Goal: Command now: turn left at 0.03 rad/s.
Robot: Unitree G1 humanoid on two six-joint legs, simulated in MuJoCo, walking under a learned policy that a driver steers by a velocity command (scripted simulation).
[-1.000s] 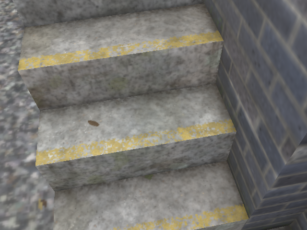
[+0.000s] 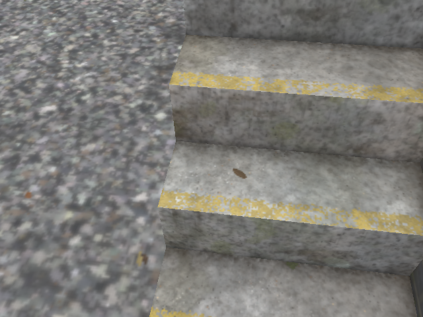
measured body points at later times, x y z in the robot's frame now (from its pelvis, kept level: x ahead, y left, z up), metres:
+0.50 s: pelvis +0.00 +0.00 +0.00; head +0.01 -0.01 +0.45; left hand +0.05 +0.25 -0.14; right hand +0.09 -0.25 -0.14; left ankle +0.01 +0.09 -0.74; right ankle -0.01 -0.14 -0.74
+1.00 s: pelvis +0.00 -0.01 +0.00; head +0.02 -0.01 +0.45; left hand +0.03 +0.24 -0.15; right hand +0.08 -0.26 -0.15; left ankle +0.01 +0.09 -0.74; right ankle -0.01 -0.14 -0.74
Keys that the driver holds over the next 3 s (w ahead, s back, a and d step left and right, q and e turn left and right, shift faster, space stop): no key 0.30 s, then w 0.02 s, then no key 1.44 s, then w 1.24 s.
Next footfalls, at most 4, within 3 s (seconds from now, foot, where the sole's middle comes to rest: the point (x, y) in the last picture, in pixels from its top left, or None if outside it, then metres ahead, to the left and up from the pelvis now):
2.66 right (289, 305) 0.47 -0.16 -0.57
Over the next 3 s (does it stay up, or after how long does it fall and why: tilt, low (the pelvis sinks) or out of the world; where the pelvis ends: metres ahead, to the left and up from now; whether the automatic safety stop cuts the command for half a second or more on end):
stays up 0.44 -0.09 0.20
